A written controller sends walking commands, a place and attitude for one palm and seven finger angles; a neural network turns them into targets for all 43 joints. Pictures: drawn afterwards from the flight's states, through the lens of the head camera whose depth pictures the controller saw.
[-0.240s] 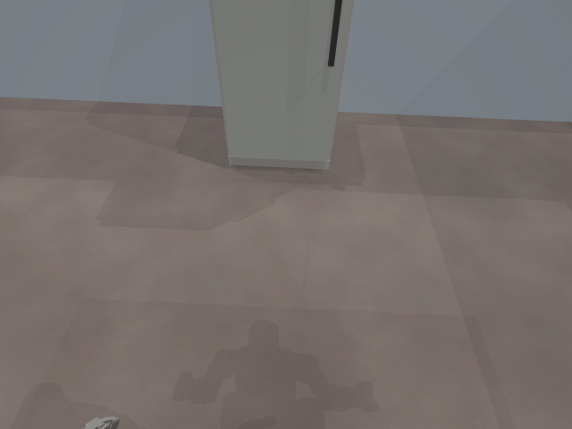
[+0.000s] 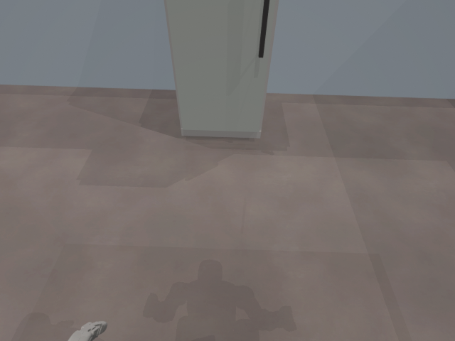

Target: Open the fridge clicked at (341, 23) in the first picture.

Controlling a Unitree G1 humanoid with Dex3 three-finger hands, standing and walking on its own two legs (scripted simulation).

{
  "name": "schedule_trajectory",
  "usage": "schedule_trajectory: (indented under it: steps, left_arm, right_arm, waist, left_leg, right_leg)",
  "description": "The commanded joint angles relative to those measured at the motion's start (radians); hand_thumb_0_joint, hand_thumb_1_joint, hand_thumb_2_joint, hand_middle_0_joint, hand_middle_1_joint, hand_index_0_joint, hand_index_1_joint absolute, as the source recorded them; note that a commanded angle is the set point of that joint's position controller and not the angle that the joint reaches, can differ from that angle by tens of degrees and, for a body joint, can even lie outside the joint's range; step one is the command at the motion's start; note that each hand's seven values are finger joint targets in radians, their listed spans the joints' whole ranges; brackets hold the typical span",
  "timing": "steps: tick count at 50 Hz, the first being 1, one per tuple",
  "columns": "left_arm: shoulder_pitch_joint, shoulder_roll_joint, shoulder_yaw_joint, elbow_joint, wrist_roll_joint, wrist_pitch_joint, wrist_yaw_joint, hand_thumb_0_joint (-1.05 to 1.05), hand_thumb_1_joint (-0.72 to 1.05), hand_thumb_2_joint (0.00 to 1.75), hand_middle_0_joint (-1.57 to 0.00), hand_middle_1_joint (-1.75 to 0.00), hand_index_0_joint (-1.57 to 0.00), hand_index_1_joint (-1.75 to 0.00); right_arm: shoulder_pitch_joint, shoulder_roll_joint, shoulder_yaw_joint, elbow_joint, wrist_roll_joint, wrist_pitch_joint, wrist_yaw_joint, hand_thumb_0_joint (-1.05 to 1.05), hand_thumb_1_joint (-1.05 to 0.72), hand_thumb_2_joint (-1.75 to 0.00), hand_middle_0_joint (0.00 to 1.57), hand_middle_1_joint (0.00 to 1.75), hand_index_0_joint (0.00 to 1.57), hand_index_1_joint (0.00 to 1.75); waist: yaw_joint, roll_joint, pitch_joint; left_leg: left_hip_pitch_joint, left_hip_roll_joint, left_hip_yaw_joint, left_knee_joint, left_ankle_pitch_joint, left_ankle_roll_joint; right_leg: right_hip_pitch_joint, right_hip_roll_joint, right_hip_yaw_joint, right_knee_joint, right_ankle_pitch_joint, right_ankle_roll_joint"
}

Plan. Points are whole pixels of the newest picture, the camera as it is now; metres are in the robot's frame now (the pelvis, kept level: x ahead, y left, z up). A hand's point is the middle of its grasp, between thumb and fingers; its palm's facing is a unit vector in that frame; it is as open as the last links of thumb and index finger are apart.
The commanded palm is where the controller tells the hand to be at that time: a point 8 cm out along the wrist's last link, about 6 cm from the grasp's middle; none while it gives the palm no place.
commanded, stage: stand and wait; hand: right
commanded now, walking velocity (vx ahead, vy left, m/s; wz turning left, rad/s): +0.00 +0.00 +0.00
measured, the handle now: (266, 2) +1.47 -0.10 +0.10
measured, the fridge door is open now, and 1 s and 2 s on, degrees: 0 0 0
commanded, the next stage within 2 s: look at it before walking up in 0.60 s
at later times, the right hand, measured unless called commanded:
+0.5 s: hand out of the picture +0.05 -0.24 -0.15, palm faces -0.03 +0.94 -0.34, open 7.4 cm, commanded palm none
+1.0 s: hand out of the picture +0.06 -0.24 -0.15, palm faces -0.04 +0.94 -0.33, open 7.4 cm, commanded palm none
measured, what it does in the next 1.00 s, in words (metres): stands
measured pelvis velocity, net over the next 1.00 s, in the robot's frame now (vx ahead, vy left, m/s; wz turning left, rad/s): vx -0.01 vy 0.00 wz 0.00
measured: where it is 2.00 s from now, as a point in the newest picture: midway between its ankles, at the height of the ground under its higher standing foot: outside the picture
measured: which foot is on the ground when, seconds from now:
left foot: down 0.00-1.00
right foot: down 0.00-1.00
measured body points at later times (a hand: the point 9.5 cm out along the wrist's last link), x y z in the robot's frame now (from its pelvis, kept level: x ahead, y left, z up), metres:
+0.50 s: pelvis -0.02 +0.00 +0.00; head -0.02 +0.01 +0.45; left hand +0.06 +0.30 -0.13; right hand +0.05 -0.29 -0.13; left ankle -0.01 +0.12 -0.74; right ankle -0.01 -0.12 -0.74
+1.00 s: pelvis -0.01 +0.00 +0.01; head -0.01 +0.00 +0.46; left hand +0.06 +0.30 -0.13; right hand +0.06 -0.29 -0.13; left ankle -0.01 +0.12 -0.74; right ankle -0.01 -0.12 -0.74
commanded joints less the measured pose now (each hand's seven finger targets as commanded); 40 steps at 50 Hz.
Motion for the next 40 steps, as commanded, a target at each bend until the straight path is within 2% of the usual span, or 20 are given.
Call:
schedule_trajectory:
  steps: [1,13,21,24,29,40]
  left_arm:
    - [-0.044,0.21,0.049,-0.061,0.001,-0.028,0.015,0.0,0.9,0.9,-0.2,-0.3,-0.2,-0.3]
    - [-0.032,0.217,0.042,-0.017,-0.004,-0.027,0.014,0.0,0.9,0.9,-0.2,-0.3,-0.2,-0.3]
    - [-0.02,0.222,0.039,0.009,-0.005,-0.023,0.01,0.0,0.9,0.9,-0.2,-0.3,-0.2,-0.3]
    - [-0.015,0.224,0.038,0.016,-0.005,-0.025,0.01,0.0,0.9,0.9,-0.2,-0.3,-0.2,-0.3]
    - [-0.008,0.224,0.037,0.021,-0.005,-0.024,0.008,0.0,0.9,0.9,-0.2,-0.3,-0.2,-0.3]
    - [-0.008,0.221,0.036,0.027,-0.006,-0.027,0.009,0.0,0.9,0.9,-0.2,-0.3,-0.2,-0.3]
  right_arm:
    - [-0.037,-0.219,-0.055,-0.062,0.005,-0.028,-0.015,0.0,-0.9,-0.9,0.2,0.3,0.2,0.3]
    - [-0.027,-0.222,-0.055,-0.023,0.007,-0.028,-0.013,0.0,-0.9,-0.9,0.2,0.3,0.2,0.3]
    - [-0.029,-0.226,-0.051,-0.001,0.006,-0.026,-0.01,0.0,-0.9,-0.9,0.2,0.3,0.2,0.3]
    - [-0.024,-0.226,-0.05,0.002,0.006,-0.026,-0.01,0.0,-0.9,-0.9,0.2,0.3,0.2,0.3]
    - [-0.023,-0.224,-0.05,0.004,0.005,-0.027,-0.01,0.0,-0.9,-0.9,0.2,0.3,0.2,0.3]
    - [-0.02,-0.221,-0.049,0.006,0.005,-0.029,-0.011,0.0,-0.9,-0.9,0.2,0.3,0.2,0.3]
  waist:
    - [0.001,0.002,-0.06]
    - [-0.001,-0.005,-0.046]
    - [0.0,0.006,-0.009]
    - [-0.001,-0.004,-0.02]
    - [-0.001,0.015,-0.012]
    - [-0.001,-0.003,-0.031]
  left_leg:
    - [0.012,0.108,-0.087,-0.087,0.242,0.044]
    - [0.026,0.107,-0.094,-0.12,0.214,0.044]
    - [-0.004,0.105,-0.11,-0.159,0.088,0.042]
    - [0.002,0.105,-0.107,-0.157,0.087,0.041]
    - [-0.008,0.107,-0.111,-0.165,0.073,0.04]
    - [0.011,0.106,-0.105,-0.154,0.137,0.038]
  right_leg:
    - [0.015,-0.109,0.076,-0.064,0.243,-0.04]
    - [0.016,-0.116,0.084,-0.094,0.215,-0.036]
    - [-0.002,-0.112,0.091,-0.123,0.128,-0.033]
    - [0.0,-0.116,0.093,-0.128,0.13,-0.034]
    - [-0.004,-0.114,0.093,-0.129,0.123,-0.032]
    - [0.009,-0.12,0.093,-0.13,0.165,-0.031]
